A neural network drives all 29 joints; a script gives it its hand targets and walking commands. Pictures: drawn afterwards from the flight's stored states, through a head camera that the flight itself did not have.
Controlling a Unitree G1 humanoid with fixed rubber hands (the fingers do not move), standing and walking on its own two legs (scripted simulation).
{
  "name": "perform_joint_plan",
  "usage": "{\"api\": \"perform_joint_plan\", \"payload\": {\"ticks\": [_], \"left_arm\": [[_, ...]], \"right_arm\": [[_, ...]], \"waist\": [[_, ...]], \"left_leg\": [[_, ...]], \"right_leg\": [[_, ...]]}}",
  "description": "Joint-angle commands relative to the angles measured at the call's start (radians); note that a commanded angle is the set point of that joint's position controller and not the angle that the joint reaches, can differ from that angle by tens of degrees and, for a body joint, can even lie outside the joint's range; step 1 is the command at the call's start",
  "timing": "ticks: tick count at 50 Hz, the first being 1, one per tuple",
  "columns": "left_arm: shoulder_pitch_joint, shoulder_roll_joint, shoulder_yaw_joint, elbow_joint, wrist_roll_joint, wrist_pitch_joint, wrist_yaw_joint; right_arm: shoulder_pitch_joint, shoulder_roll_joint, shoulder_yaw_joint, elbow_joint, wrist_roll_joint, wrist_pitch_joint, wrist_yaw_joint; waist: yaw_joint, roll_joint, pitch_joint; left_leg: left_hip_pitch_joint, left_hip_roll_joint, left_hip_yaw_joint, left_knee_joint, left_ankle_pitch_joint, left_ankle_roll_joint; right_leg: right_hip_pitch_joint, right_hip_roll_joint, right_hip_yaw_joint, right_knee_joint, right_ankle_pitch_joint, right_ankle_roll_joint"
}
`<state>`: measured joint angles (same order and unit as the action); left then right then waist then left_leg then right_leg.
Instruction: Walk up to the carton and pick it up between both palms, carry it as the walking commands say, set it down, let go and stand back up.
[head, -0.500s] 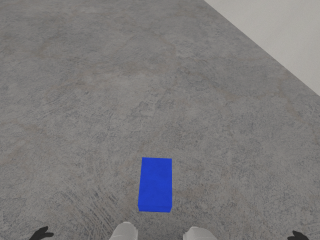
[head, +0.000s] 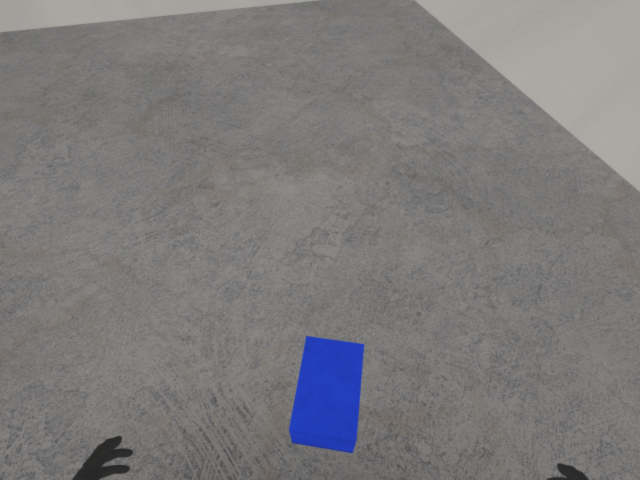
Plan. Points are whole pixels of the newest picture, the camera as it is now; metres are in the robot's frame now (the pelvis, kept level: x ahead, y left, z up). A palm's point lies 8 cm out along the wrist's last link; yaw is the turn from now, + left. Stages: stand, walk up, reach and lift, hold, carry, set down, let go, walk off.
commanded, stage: walk up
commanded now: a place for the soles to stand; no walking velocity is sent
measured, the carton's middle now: (328, 392) +0.44 -0.01 -0.69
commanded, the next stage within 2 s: none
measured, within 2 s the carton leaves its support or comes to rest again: neither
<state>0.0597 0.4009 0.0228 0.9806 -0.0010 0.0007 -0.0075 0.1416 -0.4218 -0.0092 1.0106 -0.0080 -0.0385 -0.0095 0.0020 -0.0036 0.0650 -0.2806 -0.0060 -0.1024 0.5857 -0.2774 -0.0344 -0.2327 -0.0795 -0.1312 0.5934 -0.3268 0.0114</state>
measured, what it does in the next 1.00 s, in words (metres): stands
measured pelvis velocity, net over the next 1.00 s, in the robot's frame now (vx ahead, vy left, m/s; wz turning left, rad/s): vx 0.00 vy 0.04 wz -0.05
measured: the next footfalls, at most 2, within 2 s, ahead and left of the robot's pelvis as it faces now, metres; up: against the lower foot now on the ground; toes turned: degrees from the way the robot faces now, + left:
none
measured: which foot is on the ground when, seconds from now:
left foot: down 0.00-1.00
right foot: down 0.00-1.00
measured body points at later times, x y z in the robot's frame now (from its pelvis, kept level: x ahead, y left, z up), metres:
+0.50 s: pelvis -0.01 +0.03 +0.00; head +0.01 +0.04 +0.45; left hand +0.09 +0.37 -0.11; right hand +0.09 -0.29 -0.11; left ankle +0.02 +0.14 -0.73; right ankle -0.01 -0.12 -0.73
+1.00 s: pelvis +0.00 +0.04 +0.02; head +0.02 +0.04 +0.47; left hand +0.10 +0.35 -0.11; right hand +0.11 -0.27 -0.10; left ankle +0.02 +0.14 -0.73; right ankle -0.01 -0.10 -0.73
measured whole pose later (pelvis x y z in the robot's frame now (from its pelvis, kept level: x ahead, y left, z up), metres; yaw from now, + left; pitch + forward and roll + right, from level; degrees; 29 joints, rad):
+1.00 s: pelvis +0.00 +0.04 +0.02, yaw -3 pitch -2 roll +0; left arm 0.11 0.38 0.00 1.09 0.00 -0.03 0.01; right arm 0.03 -0.37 -0.01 1.07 -0.01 0.00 0.01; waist 0.01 0.00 0.05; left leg -0.16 -0.02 0.00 0.36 -0.17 0.02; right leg -0.13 -0.02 0.03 0.36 -0.21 0.03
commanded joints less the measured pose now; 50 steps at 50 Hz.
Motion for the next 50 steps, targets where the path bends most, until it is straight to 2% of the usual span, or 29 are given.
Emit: {"api": "perform_joint_plan", "payload": {"ticks": [1, 3, 6, 8, 10, 13, 14, 16, 17, 20, 22, 23, 24, 25, 26, 27, 29, 30, 31, 32, 33, 34, 36, 37, 39, 41, 47, 49, 50], "left_arm": [[-0.052, 0.196, 0.040, -0.043, -0.002, -0.011, 0.002], [-0.065, 0.201, 0.039, -0.027, 0.003, -0.010, 0.000], [-0.088, 0.194, 0.043, -0.021, 0.001, -0.008, -0.002], [-0.063, 0.208, 0.041, -0.013, 0.002, -0.005, -0.004], [-0.054, 0.190, 0.042, 0.002, 0.009, -0.009, -0.004], [-0.062, 0.212, 0.050, 0.014, 0.012, -0.011, -0.005], [-0.026, 0.253, 0.060, 0.040, -0.001, -0.026, 0.013], [-0.030, 0.270, 0.067, 0.028, 0.003, -0.036, 0.026], [-0.040, 0.269, 0.071, 0.034, 0.004, -0.037, 0.031], [-0.085, 0.288, 0.057, -0.004, 0.012, -0.030, 0.038], [-0.097, 0.239, 0.051, -0.008, 0.007, -0.028, 0.042], [-0.067, 0.231, 0.046, -0.005, 0.003, -0.023, 0.040], [-0.061, 0.176, 0.028, -0.005, -0.009, -0.014, 0.043], [-0.034, 0.186, 0.026, 0.003, -0.008, -0.007, 0.044], [0.007, 0.191, 0.023, 0.019, -0.006, -0.005, 0.045], [0.051, 0.201, 0.028, 0.010, 0.004, -0.009, 0.047], [0.077, 0.209, 0.036, 0.035, 0.004, -0.029, 0.052], [0.107, 0.196, 0.033, 0.042, 0.021, -0.031, 0.041], [0.009, 0.234, 0.031, 0.008, 0.026, -0.036, 0.036], [-0.013, 0.224, 0.031, 0.019, 0.013, -0.037, 0.031], [-0.011, 0.223, 0.026, 0.028, 0.019, -0.038, 0.026], [0.000, 0.215, 0.017, 0.046, 0.017, -0.037, 0.023], [0.009, 0.193, 0.010, 0.043, 0.006, -0.037, 0.021], [0.023, 0.206, 0.009, 0.056, 0.008, -0.038, 0.020], [0.004, 0.202, 0.014, 0.060, 0.008, -0.046, 0.022], [0.032, 0.184, 0.007, 0.053, 0.003, -0.052, 0.023], [0.038, 0.195, 0.009, 0.068, 0.004, -0.049, 0.025], [0.027, 0.191, 0.015, 0.069, 0.003, -0.044, 0.024], [-0.005, 0.183, 0.011, 0.061, 0.006, -0.043, 0.025]], "right_arm": [[-0.027, -0.210, -0.049, -0.035, -0.005, -0.014, -0.004], [-0.032, -0.193, -0.036, -0.032, -0.004, -0.008, -0.006], [-0.023, -0.222, -0.043, -0.020, -0.013, -0.015, -0.008], [-0.057, -0.200, -0.034, -0.029, -0.016, -0.014, -0.004], [-0.069, -0.191, -0.028, -0.014, -0.009, -0.012, -0.007], [-0.066, -0.186, -0.025, 0.001, -0.005, -0.009, -0.003], [-0.075, -0.217, -0.046, 0.000, -0.025, 0.024, 0.020], [-0.062, -0.194, -0.043, -0.021, -0.021, 0.042, 0.029], [-0.050, -0.175, -0.044, -0.004, -0.023, 0.050, 0.034], [-0.012, -0.182, -0.066, -0.035, -0.020, 0.061, 0.051], [-0.019, -0.187, -0.077, -0.040, -0.026, 0.060, 0.054], [-0.024, -0.212, -0.080, -0.042, -0.034, 0.058, 0.052], [-0.023, -0.229, -0.080, -0.049, -0.029, 0.057, 0.053], [-0.042, -0.240, -0.084, -0.065, -0.030, 0.057, 0.050], [-0.100, -0.235, -0.079, -0.087, -0.038, 0.059, 0.041], [-0.115, -0.204, -0.080, -0.117, -0.036, 0.063, 0.035], [-0.130, -0.185, -0.063, -0.110, -0.028, 0.065, 0.036], [-0.140, -0.163, -0.056, -0.097, -0.013, 0.056, 0.033], [-0.114, -0.166, -0.055, -0.082, -0.009, 0.052, 0.031], [-0.099, -0.158, -0.051, -0.062, -0.018, 0.049, 0.027], [-0.117, -0.160, -0.050, -0.056, -0.009, 0.046, 0.026], [-0.101, -0.169, -0.057, -0.048, -0.018, 0.045, 0.024], [-0.119, -0.163, -0.051, -0.017, -0.012, 0.034, 0.021], [-0.121, -0.169, -0.056, -0.012, -0.012, 0.031, 0.023], [-0.117, -0.131, -0.045, -0.002, 0.002, 0.028, 0.024], [-0.147, -0.147, -0.052, -0.009, -0.009, 0.025, 0.018], [-0.147, -0.147, -0.038, 0.011, 0.003, 0.022, 0.016], [-0.135, -0.133, -0.038, 0.029, -0.007, 0.024, 0.015], [-0.148, -0.145, -0.040, 0.018, -0.001, 0.026, 0.017]], "waist": [[-0.006, -0.022, -0.099], [-0.002, 0.036, -0.068], [-0.013, 0.058, -0.112], [0.012, 0.084, -0.107], [0.019, 0.000, -0.082], [0.000, 0.021, -0.084], [0.020, 0.115, -0.076], [0.010, -0.011, -0.095], [0.004, -0.100, -0.105], [-0.035, -0.144, -0.098], [-0.044, -0.074, -0.092], [-0.031, 0.005, -0.076], [-0.038, 0.163, -0.102], [-0.025, 0.155, -0.081], [-0.001, 0.199, -0.074], [0.016, 0.165, -0.058], [0.047, 0.080, -0.051], [0.048, 0.089, -0.117], [0.000, 0.023, -0.077], [-0.014, 0.040, -0.051], [-0.012, -0.036, -0.067], [-0.013, -0.002, -0.093], [0.003, 0.030, -0.084], [0.000, -0.007, -0.085], [-0.020, -0.003, -0.111], [0.000, 0.030, -0.113], [0.002, -0.051, -0.109], [-0.001, 0.066, -0.080], [-0.003, 0.038, -0.081]], "left_leg": [[-0.001, 0.087, -0.084, -0.082, 0.295, 0.101], [-0.040, 0.074, -0.050, -0.078, 0.273, 0.087], [-0.020, 0.093, -0.102, -0.136, 0.241, 0.101], [-0.049, 0.109, -0.138, -0.178, 0.180, 0.110], [-0.076, 0.098, -0.123, -0.168, 0.224, 0.096], [-0.052, 0.091, -0.089, -0.166, 0.223, 0.091], [-0.050, 0.058, -0.046, -0.110, 0.259, 0.083], [-0.071, 0.045, -0.017, -0.047, 0.270, 0.075], [-0.038, 0.042, -0.003, -0.013, 0.173, 0.074], [-0.010, 0.032, 0.043, 0.049, 0.032, 0.088], [0.009, 0.041, 0.003, -0.061, 0.136, 0.109], [0.032, 0.096, -0.063, -0.134, 0.219, 0.131], [0.011, 0.136, -0.168, -0.228, 0.143, 0.172], [-0.001, 0.185, -0.260, -0.277, 0.065, 0.200], [-0.018, 0.190, -0.243, -0.295, 0.005, 0.230], [-0.018, 0.208, -0.243, -0.265, 0.039, 0.257], [-0.058, 0.183, -0.174, -0.234, 0.176, 0.197], [-0.030, 0.183, -0.174, -0.241, 0.060, 0.144], [0.002, 0.141, -0.112, -0.227, 0.035, 0.098], [0.012, 0.118, -0.111, -0.251, 0.033, 0.091], [0.048, 0.104, -0.093, -0.258, -0.010, 0.085], [0.077, 0.097, -0.083, -0.259, -0.069, 0.075], [0.090, 0.125, -0.098, -0.295, 0.006, 0.091], [0.083, 0.119, -0.097, -0.289, 0.000, 0.087], [0.120, 0.122, -0.061, -0.279, 0.113, 0.076], [0.172, 0.120, -0.024, -0.258, 0.195, 0.066], [0.215, 0.125, -0.005, -0.261, 0.238, 0.065], [0.171, 0.124, 0.011, -0.295, 0.163, 0.071], [0.154, 0.126, -0.007, -0.283, 0.191, 0.071]], "right_leg": [[0.049, -0.067, 0.109, -0.142, 0.027, -0.063], [0.062, -0.077, 0.109, -0.170, -0.003, -0.071], [0.098, -0.061, 0.101, -0.151, -0.009, -0.057], [0.143, -0.042, 0.121, -0.169, -0.036, -0.055], [0.175, -0.052, 0.118, -0.196, 0.035, -0.056], [0.143, -0.062, 0.121, -0.216, -0.001, -0.054], [0.150, -0.123, 0.166, -0.233, 0.082, -0.073], [0.170, -0.174, 0.189, -0.226, 0.166, -0.094], [0.124, -0.198, 0.205, -0.235, 0.202, -0.114], [0.031, -0.237, 0.198, -0.181, 0.217, -0.156], [-0.002, -0.172, 0.133, -0.120, 0.170, -0.095], [-0.015, -0.090, 0.089, -0.044, 0.087, -0.062], [-0.015, 0.003, 0.060, 0.045, -0.047, -0.027], [-0.028, 0.047, 0.070, 0.096, -0.159, -0.029], [-0.039, 0.056, 0.115, 0.143, -0.234, -0.035], [-0.032, 0.060, 0.120, 0.102, -0.176, -0.037], [0.063, 0.033, 0.128, -0.073, 0.012, -0.044], [0.141, 0.014, 0.181, -0.170, 0.022, -0.045], [0.071, -0.039, 0.236, -0.215, 0.037, -0.053], [0.064, -0.035, 0.243, -0.218, 0.043, -0.064], [0.074, -0.036, 0.246, -0.255, 0.064, -0.049], [0.073, -0.035, 0.228, -0.261, 0.046, -0.040], [0.079, -0.019, 0.216, -0.230, 0.142, -0.048], [0.085, -0.011, 0.204, -0.238, 0.139, -0.032], [0.101, -0.031, 0.227, -0.272, 0.166, -0.035], [0.090, -0.046, 0.226, -0.279, 0.264, -0.039], [0.081, -0.047, 0.236, -0.289, 0.321, -0.022], [0.065, -0.049, 0.250, -0.271, 0.262, -0.026], [0.080, -0.041, 0.239, -0.263, 0.286, -0.028]]}}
